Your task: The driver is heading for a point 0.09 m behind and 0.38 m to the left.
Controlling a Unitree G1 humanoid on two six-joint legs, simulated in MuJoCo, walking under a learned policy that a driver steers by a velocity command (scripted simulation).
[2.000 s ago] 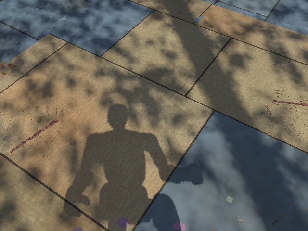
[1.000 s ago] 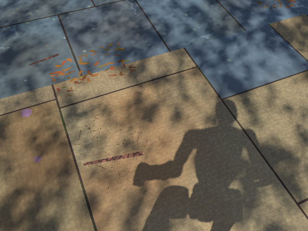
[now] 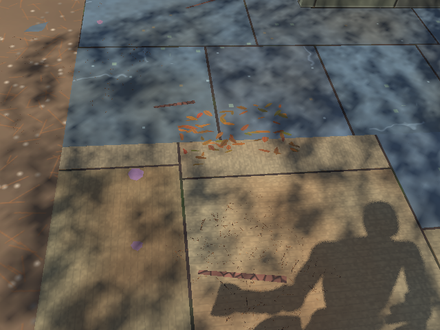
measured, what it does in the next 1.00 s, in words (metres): walks ahead, turning left: right foot, then left foot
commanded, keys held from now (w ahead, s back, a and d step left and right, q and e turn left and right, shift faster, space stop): q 0.62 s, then w+q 0.38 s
